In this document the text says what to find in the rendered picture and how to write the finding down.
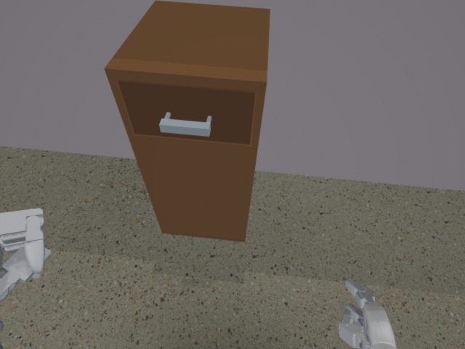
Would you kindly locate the cabinet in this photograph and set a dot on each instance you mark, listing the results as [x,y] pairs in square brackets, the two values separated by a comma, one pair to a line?
[197,188]

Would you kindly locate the robot right hand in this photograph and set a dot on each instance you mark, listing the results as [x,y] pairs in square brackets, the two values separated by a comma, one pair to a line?
[373,325]

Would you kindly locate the handle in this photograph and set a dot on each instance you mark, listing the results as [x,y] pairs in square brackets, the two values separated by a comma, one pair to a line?
[185,127]

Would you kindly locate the robot left hand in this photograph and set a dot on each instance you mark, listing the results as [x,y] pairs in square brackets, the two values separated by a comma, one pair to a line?
[21,234]

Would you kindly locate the drawer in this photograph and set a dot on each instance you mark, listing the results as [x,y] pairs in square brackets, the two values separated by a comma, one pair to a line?
[231,110]

